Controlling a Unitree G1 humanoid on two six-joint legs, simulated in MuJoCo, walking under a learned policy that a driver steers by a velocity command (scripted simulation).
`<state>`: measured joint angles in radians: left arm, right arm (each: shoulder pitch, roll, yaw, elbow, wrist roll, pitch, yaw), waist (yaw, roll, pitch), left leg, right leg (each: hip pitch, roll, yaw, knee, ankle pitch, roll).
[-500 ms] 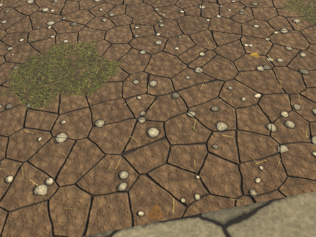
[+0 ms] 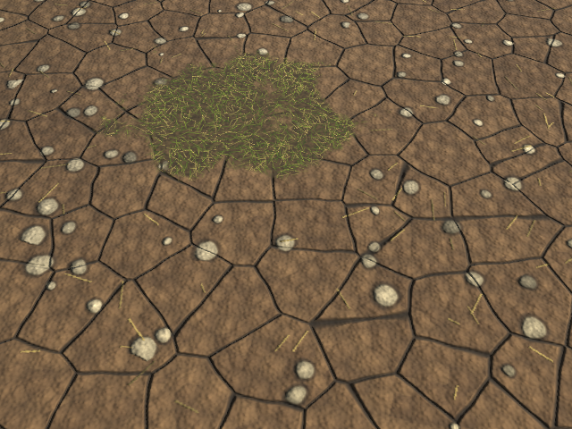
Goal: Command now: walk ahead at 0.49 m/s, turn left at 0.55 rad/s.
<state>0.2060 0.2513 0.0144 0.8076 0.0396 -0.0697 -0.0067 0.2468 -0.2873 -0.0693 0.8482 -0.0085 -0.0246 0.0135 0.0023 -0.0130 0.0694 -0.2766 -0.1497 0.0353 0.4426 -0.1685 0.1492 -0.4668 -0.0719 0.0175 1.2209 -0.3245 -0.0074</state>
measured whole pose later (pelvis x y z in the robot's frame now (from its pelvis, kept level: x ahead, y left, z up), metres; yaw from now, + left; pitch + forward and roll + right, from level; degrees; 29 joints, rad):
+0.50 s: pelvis +0.30 -0.04 +0.00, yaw +13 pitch +1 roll +0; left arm 0.19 0.26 0.03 0.77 0.03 -0.07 -0.01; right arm 0.36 -0.29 -0.05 0.86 -0.02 -0.05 0.01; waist -0.04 0.03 0.04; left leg -0.31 -0.09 -0.09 1.14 -0.36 0.08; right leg -0.34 0.04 -0.04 0.50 -0.18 -0.05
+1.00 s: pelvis +0.54 +0.04 +0.00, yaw +5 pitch +1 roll -1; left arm 0.38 0.27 0.06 0.90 0.01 -0.04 -0.01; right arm 0.14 -0.23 -0.01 0.78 -0.04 -0.07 0.00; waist 0.05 -0.03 0.03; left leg -0.31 0.00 0.09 0.48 -0.19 0.05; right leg -0.35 0.01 0.02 1.07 -0.38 -0.07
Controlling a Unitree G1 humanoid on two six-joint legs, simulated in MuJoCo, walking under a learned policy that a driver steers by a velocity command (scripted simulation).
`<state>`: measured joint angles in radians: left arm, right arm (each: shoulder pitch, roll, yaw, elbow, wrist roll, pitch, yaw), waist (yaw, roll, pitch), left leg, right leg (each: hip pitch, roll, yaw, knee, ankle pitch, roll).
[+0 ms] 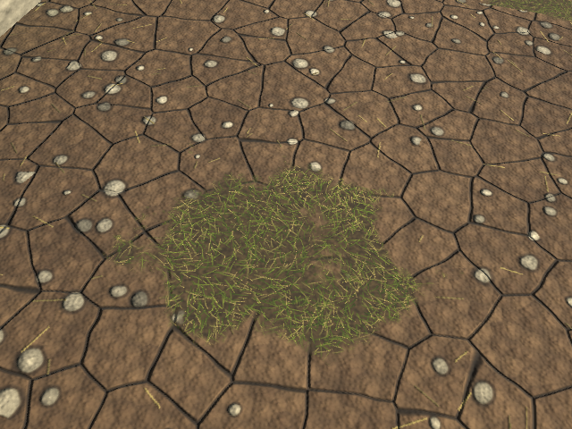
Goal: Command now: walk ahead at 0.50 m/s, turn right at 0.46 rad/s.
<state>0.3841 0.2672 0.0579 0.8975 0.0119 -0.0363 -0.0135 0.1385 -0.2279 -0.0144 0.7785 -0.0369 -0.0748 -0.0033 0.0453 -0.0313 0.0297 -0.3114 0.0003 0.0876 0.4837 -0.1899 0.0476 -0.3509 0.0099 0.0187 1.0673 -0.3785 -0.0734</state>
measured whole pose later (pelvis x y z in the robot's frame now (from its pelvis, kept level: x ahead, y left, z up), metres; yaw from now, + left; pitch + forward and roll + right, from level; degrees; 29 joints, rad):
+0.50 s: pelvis +0.24 -0.07 -0.02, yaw -18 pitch +1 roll +0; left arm 0.12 0.27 0.06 0.76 0.03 -0.01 -0.03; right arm 0.33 -0.25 -0.04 0.87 -0.02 -0.06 0.00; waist -0.04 0.01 0.07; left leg -0.28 0.08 0.08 1.20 -0.40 -0.01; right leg -0.40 0.09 -0.08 0.59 -0.21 -0.13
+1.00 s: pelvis +0.52 -0.14 -0.02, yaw -20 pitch +1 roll +0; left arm 0.40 0.27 0.04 0.91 0.02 -0.06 0.01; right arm 0.11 -0.25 -0.03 0.76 -0.03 -0.05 0.03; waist 0.03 -0.02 0.05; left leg -0.45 -0.05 0.08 0.57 -0.13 0.11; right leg 0.00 0.08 -0.01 0.69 -0.41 -0.07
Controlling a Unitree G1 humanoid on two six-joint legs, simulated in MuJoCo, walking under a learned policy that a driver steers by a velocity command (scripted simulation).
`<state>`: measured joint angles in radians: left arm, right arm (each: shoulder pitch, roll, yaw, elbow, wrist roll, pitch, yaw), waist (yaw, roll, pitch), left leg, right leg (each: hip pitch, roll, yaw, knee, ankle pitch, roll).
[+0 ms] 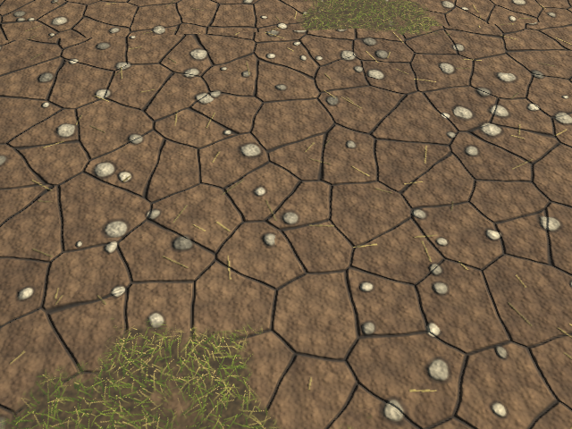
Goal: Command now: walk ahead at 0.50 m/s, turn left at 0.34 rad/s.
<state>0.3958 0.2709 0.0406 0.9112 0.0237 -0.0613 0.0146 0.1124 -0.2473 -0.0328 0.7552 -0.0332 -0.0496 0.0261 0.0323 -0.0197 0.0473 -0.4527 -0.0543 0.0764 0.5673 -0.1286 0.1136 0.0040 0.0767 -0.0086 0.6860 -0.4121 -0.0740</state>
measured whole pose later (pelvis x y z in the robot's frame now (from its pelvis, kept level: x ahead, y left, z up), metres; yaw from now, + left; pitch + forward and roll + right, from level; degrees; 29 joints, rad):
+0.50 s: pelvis +0.28 +0.00 +0.00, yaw +17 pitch +2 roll +1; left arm 0.02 0.26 -0.01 0.68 0.04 -0.07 0.00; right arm 0.46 -0.29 -0.08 0.86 -0.01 -0.04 0.00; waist -0.10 -0.01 0.02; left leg -0.04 -0.14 -0.24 0.52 -0.45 0.09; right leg -0.45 0.01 0.03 0.50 -0.09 -0.01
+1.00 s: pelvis +0.51 +0.09 +0.01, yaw +20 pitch +2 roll -1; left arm 0.48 0.24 0.03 0.95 0.00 -0.07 -0.01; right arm 0.02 -0.23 0.00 0.72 -0.05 -0.06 0.03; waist 0.09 0.01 0.03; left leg -0.43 0.01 0.05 0.53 -0.11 0.06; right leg -0.04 0.00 -0.03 0.51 -0.42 -0.02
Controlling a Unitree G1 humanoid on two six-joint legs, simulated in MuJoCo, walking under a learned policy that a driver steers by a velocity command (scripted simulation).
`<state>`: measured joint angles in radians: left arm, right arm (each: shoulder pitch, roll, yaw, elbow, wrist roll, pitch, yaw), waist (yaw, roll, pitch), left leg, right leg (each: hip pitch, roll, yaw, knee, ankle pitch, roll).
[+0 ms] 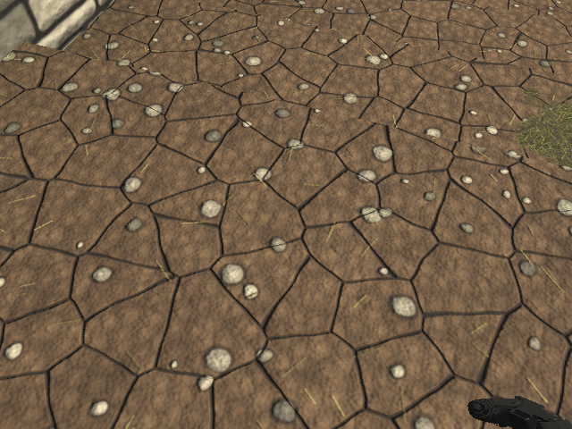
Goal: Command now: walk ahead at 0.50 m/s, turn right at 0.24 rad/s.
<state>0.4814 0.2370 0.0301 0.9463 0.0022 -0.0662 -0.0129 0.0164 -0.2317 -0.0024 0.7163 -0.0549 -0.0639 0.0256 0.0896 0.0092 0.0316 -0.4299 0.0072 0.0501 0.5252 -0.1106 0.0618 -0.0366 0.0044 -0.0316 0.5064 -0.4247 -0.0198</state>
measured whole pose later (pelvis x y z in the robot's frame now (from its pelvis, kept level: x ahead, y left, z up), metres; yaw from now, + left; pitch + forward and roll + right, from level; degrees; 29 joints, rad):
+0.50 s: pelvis +0.25 -0.03 -0.01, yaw -16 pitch +1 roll +1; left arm 0.04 0.23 0.04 0.76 0.04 -0.01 -0.06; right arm 0.41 -0.23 -0.04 0.94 -0.02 -0.06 -0.02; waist -0.05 -0.01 0.06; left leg 0.10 0.04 0.32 0.41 -0.47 -0.02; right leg -0.49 0.01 -0.12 0.59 -0.18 -0.15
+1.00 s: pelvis +0.49 -0.12 +0.00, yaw -30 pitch +1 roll -1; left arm 0.39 0.27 0.06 0.89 0.01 -0.04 0.02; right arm 0.08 -0.24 -0.02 0.77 -0.03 -0.05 0.01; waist 0.07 0.04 0.06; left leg -0.50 0.01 0.03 0.54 -0.02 0.03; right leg 0.02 0.15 0.11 0.37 -0.37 -0.11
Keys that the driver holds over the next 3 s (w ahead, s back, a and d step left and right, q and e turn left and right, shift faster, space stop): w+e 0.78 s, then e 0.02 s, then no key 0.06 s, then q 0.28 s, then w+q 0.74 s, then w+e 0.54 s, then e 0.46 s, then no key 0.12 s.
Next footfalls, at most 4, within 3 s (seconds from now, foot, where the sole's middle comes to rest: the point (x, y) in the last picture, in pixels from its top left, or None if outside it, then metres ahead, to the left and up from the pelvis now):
0.50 right None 0.38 -0.14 -0.76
1.02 left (372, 340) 0.69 -0.13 -0.76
1.50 right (441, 384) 0.60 -0.29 -0.76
1.94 left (349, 270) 0.90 -0.07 -0.76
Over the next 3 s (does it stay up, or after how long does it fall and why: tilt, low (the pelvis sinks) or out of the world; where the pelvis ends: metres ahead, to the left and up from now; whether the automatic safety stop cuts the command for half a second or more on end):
stays up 1.20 -0.19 0.01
